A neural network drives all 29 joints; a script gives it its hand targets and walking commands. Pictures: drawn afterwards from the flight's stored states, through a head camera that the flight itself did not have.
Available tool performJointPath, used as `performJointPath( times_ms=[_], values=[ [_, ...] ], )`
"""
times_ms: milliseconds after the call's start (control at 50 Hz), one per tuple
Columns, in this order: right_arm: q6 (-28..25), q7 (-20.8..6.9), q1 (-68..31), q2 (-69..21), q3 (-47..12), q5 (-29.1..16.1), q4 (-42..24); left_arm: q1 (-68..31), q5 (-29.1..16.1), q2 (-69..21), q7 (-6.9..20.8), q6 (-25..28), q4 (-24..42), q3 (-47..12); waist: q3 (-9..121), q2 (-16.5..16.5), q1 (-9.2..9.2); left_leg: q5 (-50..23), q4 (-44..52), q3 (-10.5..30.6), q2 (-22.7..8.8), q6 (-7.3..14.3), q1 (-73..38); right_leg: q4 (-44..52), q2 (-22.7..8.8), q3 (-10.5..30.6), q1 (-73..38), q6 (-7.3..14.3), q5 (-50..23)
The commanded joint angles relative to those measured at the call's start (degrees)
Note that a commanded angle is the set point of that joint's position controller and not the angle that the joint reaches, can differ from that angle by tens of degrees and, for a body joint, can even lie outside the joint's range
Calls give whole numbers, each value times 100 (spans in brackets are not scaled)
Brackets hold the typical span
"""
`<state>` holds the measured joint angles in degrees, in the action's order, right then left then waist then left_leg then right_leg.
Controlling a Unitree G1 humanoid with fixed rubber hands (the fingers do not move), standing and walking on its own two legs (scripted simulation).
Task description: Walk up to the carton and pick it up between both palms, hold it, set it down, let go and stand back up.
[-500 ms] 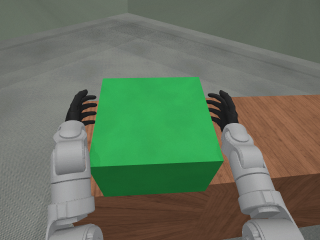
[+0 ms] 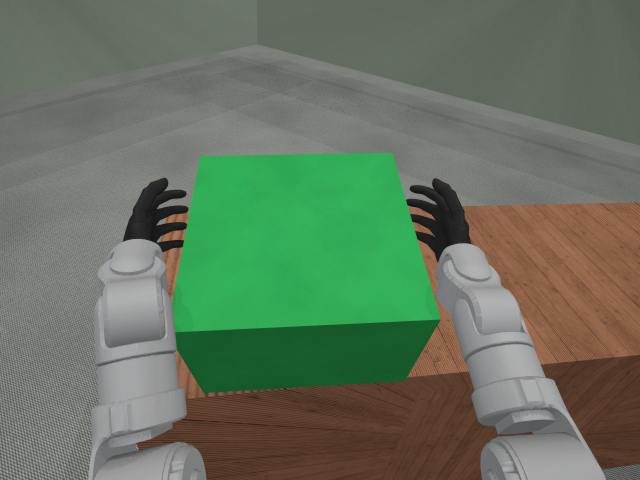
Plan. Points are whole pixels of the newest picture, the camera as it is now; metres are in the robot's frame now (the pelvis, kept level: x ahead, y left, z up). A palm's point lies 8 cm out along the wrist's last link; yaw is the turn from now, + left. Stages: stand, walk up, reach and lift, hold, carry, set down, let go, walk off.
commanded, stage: hold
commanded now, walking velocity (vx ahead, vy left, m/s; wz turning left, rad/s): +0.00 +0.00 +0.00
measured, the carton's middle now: (301, 267) +0.39 +0.02 +0.10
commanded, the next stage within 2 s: none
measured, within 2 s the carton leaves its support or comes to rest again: neither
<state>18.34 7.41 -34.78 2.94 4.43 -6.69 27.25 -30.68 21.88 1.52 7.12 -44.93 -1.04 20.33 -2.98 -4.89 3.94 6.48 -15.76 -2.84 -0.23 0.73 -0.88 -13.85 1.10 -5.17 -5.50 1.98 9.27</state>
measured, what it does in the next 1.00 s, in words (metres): stands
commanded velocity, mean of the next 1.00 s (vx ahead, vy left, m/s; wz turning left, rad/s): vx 0.00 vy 0.00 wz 0.00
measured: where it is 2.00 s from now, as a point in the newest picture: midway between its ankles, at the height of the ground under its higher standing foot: outside the picture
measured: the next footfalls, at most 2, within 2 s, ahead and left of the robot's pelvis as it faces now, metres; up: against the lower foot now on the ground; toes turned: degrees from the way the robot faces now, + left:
none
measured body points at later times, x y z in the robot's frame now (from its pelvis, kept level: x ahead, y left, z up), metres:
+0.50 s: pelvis +0.01 +0.00 +0.00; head -0.05 +0.04 +0.44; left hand +0.36 +0.21 +0.19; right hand +0.37 -0.16 +0.20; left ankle +0.04 +0.11 -0.75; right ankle +0.00 -0.09 -0.75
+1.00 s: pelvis +0.01 +0.00 +0.00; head -0.06 +0.03 +0.44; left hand +0.37 +0.19 +0.20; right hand +0.37 -0.17 +0.20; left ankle +0.04 +0.11 -0.75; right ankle +0.00 -0.09 -0.75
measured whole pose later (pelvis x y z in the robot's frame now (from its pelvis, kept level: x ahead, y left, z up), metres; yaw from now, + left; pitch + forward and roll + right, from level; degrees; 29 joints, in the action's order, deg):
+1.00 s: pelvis +0.01 +0.00 +0.00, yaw -2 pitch -11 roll +0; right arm 17.7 9.4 -34.6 4.8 1.2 -9.0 26.5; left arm -31.2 21.9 0.7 6.8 -43.9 -1.3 21.3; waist -1.1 -4.4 3.8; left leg 7.4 -15.2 -4.4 -0.6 0.9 -2.7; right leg -13.4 1.4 -3.6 -6.7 1.8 9.6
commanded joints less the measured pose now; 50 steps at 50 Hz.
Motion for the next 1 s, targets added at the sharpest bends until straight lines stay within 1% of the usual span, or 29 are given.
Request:
performJointPath(
  times_ms=[0,40,80,120,180,200,240,260,320,380,400,440,500,520,560,580,620,680,720,740,760,800,840,880,940,960,980],
  values=[
    [-510,-994,-3456,-2037,-1162,-108,-1196,-3335,-1169,-2185,746,579,424,-2454,1563,884,337,1,172,-43,-36,-161,-699,237,-13,-113,920,-141,132],
    [-655,-1014,-3673,-2111,-1282,-101,-1351,-3356,-1250,-2188,648,683,401,-2499,2007,739,237,-280,64,-42,-26,-122,-879,198,11,-126,850,-181,-88],
    [-762,-1001,-3780,-2211,-1512,-167,-1468,-3307,-1304,-2197,564,777,404,-2511,2387,567,123,-677,-49,-48,-5,-70,-1031,144,38,-107,677,-220,-470],
    [-828,-951,-3882,-2328,-1829,-290,-1625,-3161,-1303,-2174,508,830,369,-2444,2650,363,-51,-1112,-171,-71,45,14,-1115,90,57,-44,447,-275,-965],
    [-801,-853,-3950,-2353,-2082,-422,-1631,-2958,-1183,-2071,525,778,200,-2177,2553,131,-238,-1224,-167,-109,88,131,-964,59,43,44,144,-330,-1371],
    [-765,-814,-3816,-2353,-2148,-467,-1607,-2812,-1110,-2031,556,735,216,-2072,2443,78,-276,-1255,-142,-130,105,161,-898,41,30,76,25,-346,-1553],
    [-657,-732,-3589,-2321,-2146,-514,-1419,-2658,-945,-1923,662,613,166,-1830,2016,18,-286,-1151,-60,-170,128,186,-752,40,-6,118,-93,-376,-1721],
    [-594,-702,-3462,-2299,-2119,-541,-1294,-2636,-873,-1900,719,558,179,-1754,1802,73,-271,-1092,-16,-184,137,169,-684,52,-28,135,-101,-374,-1732],
    [-429,-643,-3056,-2182,-1994,-631,-1159,-2518,-785,-1938,860,408,376,-1763,1277,289,-88,-1173,2,-178,125,17,-763,123,-26,115,25,-327,-1673],
    [-319,-654,-2930,-2032,-1784,-622,-1206,-2550,-824,-2020,945,318,516,-1947,1002,563,119,-1121,-1,-159,95,-136,-809,227,-3,66,294,-236,-1208],
    [-278,-668,-2896,-1980,-1674,-593,-1159,-2607,-838,-2044,955,309,531,-2017,885,686,203,-1059,8,-142,82,-192,-806,259,-3,53,425,-205,-1019],
    [-253,-741,-2979,-1933,-1499,-512,-1130,-2779,-896,-2093,945,314,523,-2154,795,833,300,-784,54,-109,43,-238,-737,306,10,-2,639,-146,-524],
    [-314,-868,-3042,-1866,-1268,-370,-1107,-2993,-1035,-2173,865,398,615,-2405,989,1014,435,-533,93,-32,-35,-313,-782,294,32,-80,864,-90,-93],
    [-370,-912,-3139,-1874,-1221,-315,-1169,-3111,-1103,-2200,824,452,678,-2487,1176,1021,448,-453,94,-12,-50,-312,-799,272,36,-113,910,-93,-16],
    [-487,-974,-3274,-1893,-1219,-248,-1284,-3169,-1200,-2202,731,548,670,-2596,1533,1004,426,-540,36,8,-59,-306,-920,223,47,-140,919,-107,-82],
    [-550,-988,-3339,-1934,-1285,-244,-1401,-3156,-1260,-2203,680,608,715,-2639,1796,930,394,-691,-22,19,-57,-283,-1024,194,58,-148,879,-126,-221],
    [-670,-995,-3575,-2069,-1492,-270,-1607,-3200,-1360,-2184,578,731,695,-2683,2275,753,250,-981,-139,17,-32,-219,-1164,143,70,-130,798,-173,-495],
    [-762,-937,-3774,-2266,-1942,-417,-1850,-3073,-1397,-2129,471,826,629,-2614,2732,452,6,-1477,-296,-8,32,-76,-1248,61,85,-43,455,-254,-1149],
    [-753,-860,-3838,-2344,-2223,-547,-1981,-2870,-1337,-2088,478,807,555,-2445,2806,242,-171,-1627,-313,-39,75,26,-1119,5,88,33,151,-305,-1579],
    [-710,-820,-3814,-2336,-2283,-580,-1935,-2760,-1261,-2042,503,769,455,-2300,2656,153,-231,-1576,-276,-65,95,81,-1010,-3,76,67,52,-326,-1701],
    [-658,-783,-3743,-2319,-2303,-594,-1842,-2686,-1180,-1986,545,718,376,-2149,2458,79,-277,-1450,-212,-95,111,122,-896,1,53,100,-20,-347,-1767],
    [-539,-715,-3475,-2300,-2238,-599,-1564,-2564,-989,-1894,660,594,296,-1887,1985,34,-296,-1167,-66,-151,132,164,-704,28,-2,149,-85,-366,-1789],
    [-430,-666,-3231,-2270,-2164,-628,-1366,-2508,-855,-1854,785,468,310,-1722,1536,89,-257,-1013,33,-186,137,147,-602,81,-47,166,-84,-360,-1735],
    [-326,-630,-3046,-2203,-2040,-653,-1247,-2515,-797,-1903,885,377,388,-1724,1212,241,-134,-961,72,-191,128,58,-636,137,-56,154,55,-331,-1602],
    [-220,-652,-2935,-2070,-1748,-592,-1140,-2625,-817,-2003,977,301,424,-1860,845,492,108,-796,105,-178,92,-85,-683,265,-39,99,389,-244,-1026],
    [-222,-674,-2964,-2074,-1707,-572,-1222,-2699,-868,-2039,991,305,512,-1960,886,575,153,-794,88,-163,83,-118,-684,273,-34,83,453,-221,-917],
    [-210,-700,-2953,-2019,-1606,-533,-1176,-2766,-888,-2066,993,306,505,-2039,867,681,241,-704,95,-149,71,-167,-688,292,-26,58,531,-186,-726]
  ],
)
